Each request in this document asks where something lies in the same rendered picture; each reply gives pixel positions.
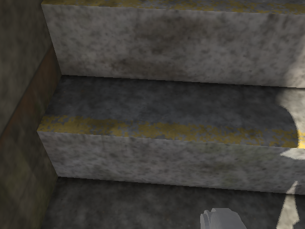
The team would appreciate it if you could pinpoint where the right robot thigh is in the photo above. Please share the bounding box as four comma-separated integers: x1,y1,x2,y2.
200,208,247,229

